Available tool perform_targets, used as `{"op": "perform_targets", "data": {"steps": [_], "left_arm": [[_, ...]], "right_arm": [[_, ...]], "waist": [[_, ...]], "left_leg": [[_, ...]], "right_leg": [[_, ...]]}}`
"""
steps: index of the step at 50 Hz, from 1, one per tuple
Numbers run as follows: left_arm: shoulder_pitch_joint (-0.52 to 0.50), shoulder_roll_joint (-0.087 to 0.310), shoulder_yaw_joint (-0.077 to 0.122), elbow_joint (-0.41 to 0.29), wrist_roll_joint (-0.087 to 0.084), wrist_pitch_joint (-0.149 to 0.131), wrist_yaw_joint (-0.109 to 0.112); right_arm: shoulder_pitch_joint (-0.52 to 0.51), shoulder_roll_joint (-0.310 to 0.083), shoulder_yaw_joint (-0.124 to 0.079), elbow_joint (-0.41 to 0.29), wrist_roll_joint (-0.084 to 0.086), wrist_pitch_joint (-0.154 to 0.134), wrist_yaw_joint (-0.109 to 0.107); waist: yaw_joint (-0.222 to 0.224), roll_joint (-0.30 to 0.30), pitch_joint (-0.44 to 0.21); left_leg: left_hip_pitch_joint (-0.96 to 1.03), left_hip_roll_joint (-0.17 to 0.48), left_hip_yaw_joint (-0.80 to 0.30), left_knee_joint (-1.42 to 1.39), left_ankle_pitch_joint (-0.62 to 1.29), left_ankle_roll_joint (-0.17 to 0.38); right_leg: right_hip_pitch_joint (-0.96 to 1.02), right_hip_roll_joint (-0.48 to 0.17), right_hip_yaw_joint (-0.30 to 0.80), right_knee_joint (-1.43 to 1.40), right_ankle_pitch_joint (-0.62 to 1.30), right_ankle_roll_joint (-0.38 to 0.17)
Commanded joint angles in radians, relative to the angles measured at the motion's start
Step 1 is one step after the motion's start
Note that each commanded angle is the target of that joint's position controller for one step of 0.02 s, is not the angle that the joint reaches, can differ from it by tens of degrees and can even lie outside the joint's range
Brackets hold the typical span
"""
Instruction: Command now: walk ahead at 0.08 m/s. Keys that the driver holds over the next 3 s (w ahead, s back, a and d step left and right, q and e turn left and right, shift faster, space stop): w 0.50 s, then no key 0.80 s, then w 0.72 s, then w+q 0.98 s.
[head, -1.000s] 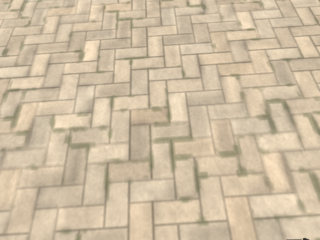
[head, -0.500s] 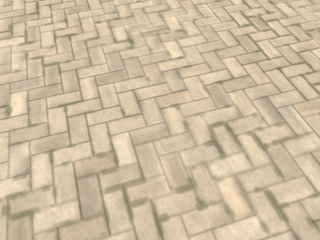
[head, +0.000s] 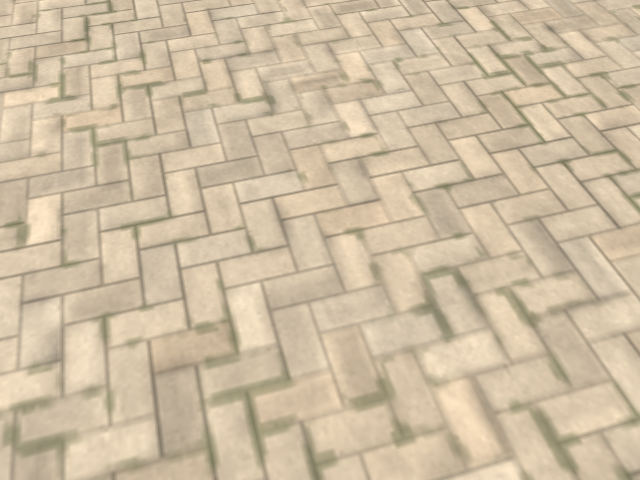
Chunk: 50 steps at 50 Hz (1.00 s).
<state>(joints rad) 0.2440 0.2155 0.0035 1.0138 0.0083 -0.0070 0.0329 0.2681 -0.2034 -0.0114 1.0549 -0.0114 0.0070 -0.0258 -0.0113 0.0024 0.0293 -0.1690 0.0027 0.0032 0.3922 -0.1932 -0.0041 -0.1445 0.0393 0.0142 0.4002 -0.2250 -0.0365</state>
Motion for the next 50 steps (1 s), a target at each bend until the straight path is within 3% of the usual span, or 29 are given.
{"op": "perform_targets", "data": {"steps": [1,3,4,6,7,9,11,12,13,14,15,17,21,25,28,30,32,33,34,35,36,37,38,39,41,43,44,47,50], "left_arm": [[0.043,0.110,0.025,-0.003,0.002,-0.003,0.003],[0.067,0.143,0.041,0.002,0.006,0.011,-0.001],[0.097,0.150,0.047,0.008,0.005,0.013,-0.003],[0.141,0.161,0.059,0.028,0.007,0.008,-0.004],[0.136,0.155,0.061,0.028,0.011,0.001,-0.006],[0.097,0.159,0.067,0.020,0.012,-0.013,-0.011],[0.019,0.143,0.069,0.002,-0.001,-0.019,-0.016],[-0.015,0.110,0.062,-0.018,0.003,-0.027,-0.018],[-0.048,0.026,0.040,-0.055,-0.003,-0.038,-0.026],[-0.079,0.075,0.050,-0.080,0.026,-0.043,-0.032],[-0.082,0.098,0.057,-0.074,0.038,-0.047,-0.041],[-0.034,0.065,0.052,-0.044,0.025,-0.060,-0.060],[-0.073,0.050,0.053,-0.051,0.032,-0.046,-0.070],[-0.250,0.024,0.038,-0.123,0.022,-0.037,-0.068],[-0.300,-0.006,0.020,-0.142,0.011,-0.041,-0.059],[-0.235,0.016,0.024,-0.126,0.006,-0.046,-0.045],[-0.027,0.064,0.044,-0.055,0.006,-0.060,-0.028],[0.087,0.087,0.054,-0.018,0.019,-0.074,-0.021],[0.210,0.156,0.070,0.011,0.044,-0.085,-0.016],[0.233,0.211,0.078,0.008,0.049,-0.082,-0.027],[0.186,0.191,0.082,-0.011,-0.015,-0.066,-0.033],[0.043,0.127,0.065,-0.039,-0.024,-0.059,-0.029],[-0.029,0.059,0.044,-0.046,-0.017,-0.059,-0.025],[-0.031,0.026,0.033,-0.036,-0.010,-0.063,-0.017],[-0.013,-0.008,0.016,-0.010,0.001,-0.069,-0.008],[-0.008,0.019,0.013,-0.001,0.012,-0.079,-0.012],[-0.006,0.034,0.013,0.000,0.017,-0.079,-0.013],[0.029,0.062,0.016,0.008,0.017,-0.060,-0.012],[0.032,0.062,0.016,0.012,0.007,-0.035,-0.008]], "right_arm": [[0.049,-0.093,-0.018,0.001,-0.003,-0.002,-0.003],[0.028,-0.099,-0.024,-0.012,-0.014,0.005,0.004],[0.004,-0.083,-0.022,-0.026,-0.019,0.004,0.009],[-0.025,-0.038,-0.012,-0.050,-0.031,-0.011,0.020],[-0.032,-0.047,-0.015,-0.059,-0.028,-0.023,0.023],[-0.004,-0.055,-0.021,-0.062,-0.018,-0.045,0.033],[0.148,-0.034,-0.024,-0.005,-0.006,-0.061,0.031],[0.242,-0.065,-0.035,0.027,-0.011,-0.068,0.022],[0.362,-0.158,-0.057,0.047,-0.018,-0.076,0.013],[0.399,-0.200,-0.070,0.067,-0.011,-0.069,0.016],[0.304,-0.149,-0.058,0.040,-0.014,-0.068,0.017],[0.192,-0.108,-0.047,-0.004,-0.009,-0.084,0.020],[0.262,-0.061,-0.027,0.030,-0.004,-0.107,0.015],[0.302,-0.055,-0.016,0.046,-0.008,-0.108,0.011],[0.302,-0.055,-0.008,0.055,-0.011,-0.105,0.004],[0.293,-0.073,-0.009,0.063,-0.010,-0.107,0.000],[0.247,-0.093,-0.014,0.058,-0.002,-0.109,-0.006],[0.226,-0.100,-0.016,0.055,0.011,-0.109,-0.005],[0.249,-0.070,-0.009,0.034,0.022,-0.109,-0.005],[0.445,0.042,0.003,0.061,0.057,-0.092,-0.012],[0.442,-0.037,-0.020,0.085,0.037,-0.072,-0.017],[0.315,-0.042,-0.023,0.052,0.006,-0.065,-0.011],[0.226,-0.033,-0.025,0.029,-0.018,-0.063,-0.004],[0.192,-0.033,-0.031,0.023,-0.028,-0.055,0.001],[0.233,0.017,-0.024,0.043,-0.029,-0.025,0.009],[0.247,0.049,-0.015,0.055,-0.020,-0.002,0.003],[0.224,0.046,-0.013,0.053,-0.020,0.008,-0.002],[0.141,0.013,-0.013,0.043,-0.018,0.028,-0.014],[0.090,0.010,-0.009,0.041,-0.015,0.029,-0.011]], "waist": [[0.004,-0.021,-0.001],[0.018,-0.064,0.072],[0.034,-0.092,0.114],[0.048,-0.159,0.144],[0.042,-0.146,0.139],[0.009,-0.122,0.113],[-0.071,-0.091,0.102],[-0.105,-0.003,0.096],[-0.139,0.238,0.052],[-0.129,0.235,0.102],[-0.070,0.102,0.149],[-0.007,0.060,0.129],[-0.006,0.080,0.082],[-0.032,0.091,0.107],[-0.037,0.107,0.120],[-0.009,0.129,0.074],[0.080,0.126,-0.019],[0.137,0.102,-0.067],[0.151,0.017,-0.177],[0.061,-0.187,-0.359],[0.070,-0.069,-0.405],[0.041,-0.054,-0.230],[0.024,-0.040,-0.105],[0.008,-0.035,-0.056],[-0.035,-0.037,-0.055],[-0.060,-0.051,-0.070],[-0.058,-0.066,-0.068],[-0.024,-0.102,-0.064],[-0.014,-0.090,-0.014]], "left_leg": [[0.004,0.041,-0.053,-0.017,-0.113,0.039],[-0.117,-0.003,-0.026,0.062,-0.362,0.062],[-0.190,-0.019,-0.008,0.120,-0.375,0.066],[-0.256,-0.015,0.049,0.272,-0.232,0.067],[-0.261,0.005,0.037,0.303,-0.216,0.074],[-0.201,0.010,0.039,0.243,-0.233,0.091],[0.096,-0.037,0.078,0.050,-0.138,0.104],[0.242,0.018,-0.024,-0.036,-0.187,0.109],[0.351,0.255,-0.417,-0.235,-0.480,0.167],[0.306,0.384,-0.624,-0.309,-0.565,0.230],[0.225,0.364,-0.571,-0.294,-0.537,0.233],[0.178,0.277,-0.399,-0.304,-0.329,0.189],[0.226,0.198,-0.187,-0.266,0.143,0.171],[0.191,0.169,-0.103,-0.252,0.377,0.178],[0.132,0.141,-0.028,-0.189,0.671,0.156],[0.137,0.153,-0.023,-0.101,0.864,0.137],[0.167,0.149,-0.027,0.099,0.937,0.109],[0.116,0.121,-0.009,0.259,0.818,0.091],[-0.046,0.071,0.013,0.500,0.410,0.073],[-0.240,-0.078,0.027,0.895,-0.490,0.049],[-0.246,-0.067,-0.075,0.966,-0.401,0.047],[-0.288,-0.024,-0.064,0.947,-0.324,0.042],[-0.292,0.003,-0.055,0.881,-0.268,0.040],[-0.257,0.023,-0.060,0.822,-0.238,0.036],[-0.111,0.028,-0.046,0.699,-0.208,0.028],[-0.051,0.016,-0.024,0.572,-0.210,0.020],[-0.050,0.015,-0.016,0.499,-0.214,0.019],[-0.041,0.014,0.001,0.354,-0.178,0.020],[-0.008,0.015,0.010,0.254,-0.122,0.023]], "right_leg": [[-0.051,-0.092,0.115,-0.098,-0.151,-0.045],[-0.107,-0.114,0.184,-0.136,-0.489,-0.093],[-0.107,-0.160,0.256,-0.178,-0.579,-0.123],[-0.085,-0.287,0.412,-0.263,-0.608,-0.192],[-0.088,-0.309,0.427,-0.276,-0.552,-0.206],[-0.095,-0.289,0.365,-0.250,-0.454,-0.197],[-0.272,-0.200,0.238,-0.144,-0.410,-0.148],[-0.390,-0.135,0.157,0.002,-0.365,-0.113],[-0.542,0.000,-0.020,0.324,-0.293,-0.060],[-0.644,0.010,-0.044,0.507,-0.308,-0.062],[-0.644,-0.051,0.007,0.606,-0.219,-0.070],[-0.591,-0.096,0.011,0.627,-0.071,-0.060],[-0.595,-0.099,-0.054,0.618,0.037,-0.018],[-0.590,-0.078,-0.109,0.454,0.092,0.007],[-0.423,-0.025,-0.164,0.255,0.139,-0.006],[-0.281,0.012,-0.164,0.206,0.167,-0.036],[-0.093,0.040,-0.132,0.129,0.215,-0.076],[0.060,0.006,-0.110,0.032,0.349,-0.094],[0.295,-0.184,0.047,0.103,0.682,-0.124],[0.519,-0.503,0.389,0.177,1.247,-0.309],[0.413,-0.478,0.435,0.082,1.041,-0.361],[0.231,-0.422,0.345,-0.008,0.774,-0.336],[0.087,-0.365,0.268,-0.072,0.670,-0.291],[0.001,-0.324,0.196,-0.104,0.686,-0.259],[-0.129,-0.268,0.090,-0.124,0.701,-0.210],[-0.167,-0.242,0.044,-0.126,0.687,-0.195],[-0.170,-0.237,0.041,-0.132,0.613,-0.189],[-0.179,-0.230,0.081,-0.176,0.222,-0.172],[-0.236,-0.232,0.132,-0.220,-0.129,-0.152]]}}
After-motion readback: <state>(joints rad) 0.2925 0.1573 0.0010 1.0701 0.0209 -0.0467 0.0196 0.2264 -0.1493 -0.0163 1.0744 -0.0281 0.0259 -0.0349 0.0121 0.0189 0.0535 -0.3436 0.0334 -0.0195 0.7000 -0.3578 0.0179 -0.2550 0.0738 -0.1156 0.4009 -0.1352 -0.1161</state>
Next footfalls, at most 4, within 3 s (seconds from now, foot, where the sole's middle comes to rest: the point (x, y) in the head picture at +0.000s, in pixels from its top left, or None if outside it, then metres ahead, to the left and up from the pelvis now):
0.68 right None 0.40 -0.04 -0.78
1.06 left None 0.43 0.15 -0.78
2.06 right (342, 371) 0.78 -0.02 -0.78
2.62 left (262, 286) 1.04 0.18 -0.78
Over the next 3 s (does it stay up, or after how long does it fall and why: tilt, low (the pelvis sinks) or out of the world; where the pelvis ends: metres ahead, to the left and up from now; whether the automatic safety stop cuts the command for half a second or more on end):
stays up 1.11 0.16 0.00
